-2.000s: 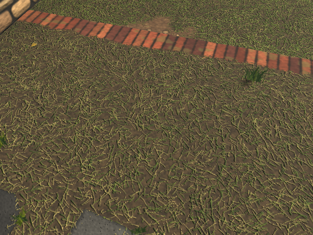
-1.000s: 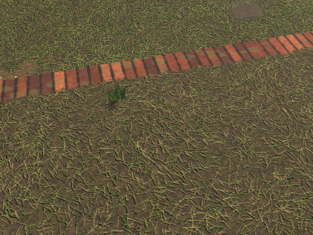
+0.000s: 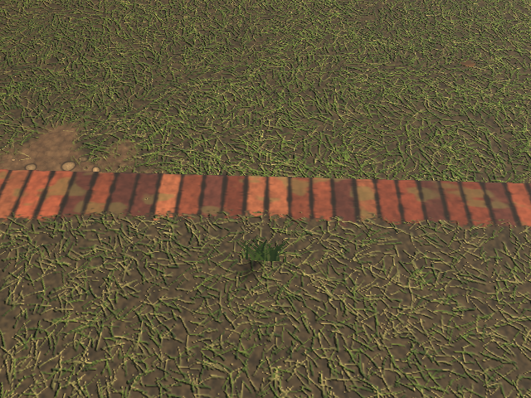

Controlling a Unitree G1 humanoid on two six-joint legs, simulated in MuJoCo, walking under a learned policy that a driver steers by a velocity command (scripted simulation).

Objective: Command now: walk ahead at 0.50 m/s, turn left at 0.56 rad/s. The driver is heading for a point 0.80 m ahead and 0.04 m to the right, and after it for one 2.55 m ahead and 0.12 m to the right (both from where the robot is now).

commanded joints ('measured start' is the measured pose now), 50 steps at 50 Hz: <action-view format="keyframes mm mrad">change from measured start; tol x32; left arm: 1 17 61 14 -67 16 8 6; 50 54 49 23 3 -36 79 -27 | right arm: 1 -60 -146 -34 -83 1 -20 -20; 50 -19 -113 -20 5 -30 -65 -23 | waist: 1 38 51 -21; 11 33 156 -88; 14 78 -335 -379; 33 87 -69 23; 38 -75 360 -359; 50 14 79 7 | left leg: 1 -91 229 -202 -151 319 179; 11 71 245 -371 111 92 51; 16 -580 136 -128 975 -285 -94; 33 -263 189 28 169 69 -87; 36 143 183 28 89 70 -31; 38 614 578 -601 -19 -144 159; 50 153 395 66 -229 275 57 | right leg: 1 22 14 -53 -175 138 37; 12 492 45 14 -668 242 -99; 14 965 -306 711 -797 -99 -330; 20 472 -102 239 -924 103 -243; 33 531 -129 79 -911 246 -220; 36 444 -41 17 -617 429 -154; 39 -170 109 51 124 -253 -60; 50 -121 4 33 -154 269 -22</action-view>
